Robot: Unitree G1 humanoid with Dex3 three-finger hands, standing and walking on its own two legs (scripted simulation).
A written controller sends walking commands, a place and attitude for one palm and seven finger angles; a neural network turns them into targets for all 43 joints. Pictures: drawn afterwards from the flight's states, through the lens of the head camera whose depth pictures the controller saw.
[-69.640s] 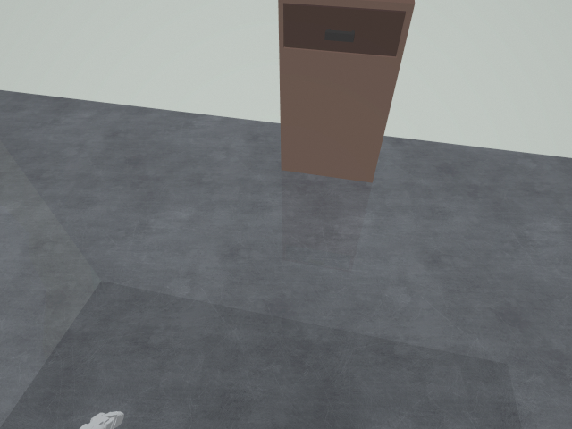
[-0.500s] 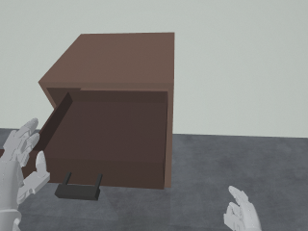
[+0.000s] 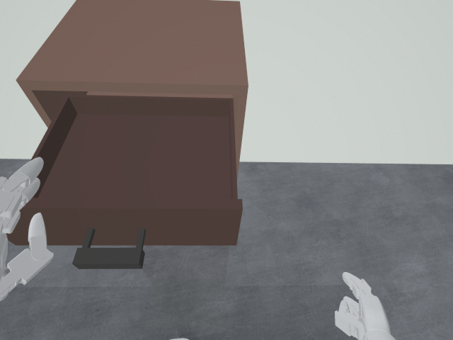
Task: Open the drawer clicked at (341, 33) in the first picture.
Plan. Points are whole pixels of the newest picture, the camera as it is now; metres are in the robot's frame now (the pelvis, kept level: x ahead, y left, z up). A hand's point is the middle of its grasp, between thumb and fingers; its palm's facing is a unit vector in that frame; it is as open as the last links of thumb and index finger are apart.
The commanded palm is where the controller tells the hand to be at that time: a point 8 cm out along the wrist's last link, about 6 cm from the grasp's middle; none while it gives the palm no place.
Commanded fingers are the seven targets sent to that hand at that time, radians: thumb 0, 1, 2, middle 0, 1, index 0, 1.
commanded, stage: step back with the hand held close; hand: left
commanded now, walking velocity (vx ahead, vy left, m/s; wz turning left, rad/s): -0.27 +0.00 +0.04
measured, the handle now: (113, 245) +0.27 +0.22 -0.02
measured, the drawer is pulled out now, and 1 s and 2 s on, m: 0.30 0.30 0.30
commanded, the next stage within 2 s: stop stepping back and stand still in 0.68 s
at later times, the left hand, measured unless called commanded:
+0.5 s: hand out of the picture +0.11 +0.26 +0.16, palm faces +0.38 -0.82 -0.44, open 7.5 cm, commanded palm +0.04 +0.30 +0.18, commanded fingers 0.00 0.90 0.90 -0.20 -0.30 -0.20 -0.30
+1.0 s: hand out of the picture +0.03 +0.23 +0.15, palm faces +0.28 -0.84 -0.46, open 7.4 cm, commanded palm -0.04 +0.28 +0.18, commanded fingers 0.00 0.90 0.90 -0.20 -0.30 -0.20 -0.30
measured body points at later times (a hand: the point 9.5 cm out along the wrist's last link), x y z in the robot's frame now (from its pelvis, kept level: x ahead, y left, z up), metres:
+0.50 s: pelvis -0.08 +0.02 -0.02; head -0.06 +0.04 +0.43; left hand +0.09 +0.30 +0.18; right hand +0.10 -0.21 -0.09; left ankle +0.05 +0.11 -0.74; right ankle -0.05 -0.12 -0.72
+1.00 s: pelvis -0.18 +0.00 -0.01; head -0.14 +0.03 +0.44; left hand +0.01 +0.28 +0.17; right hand +0.00 -0.24 -0.08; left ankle -0.12 +0.09 -0.74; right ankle -0.20 -0.10 -0.73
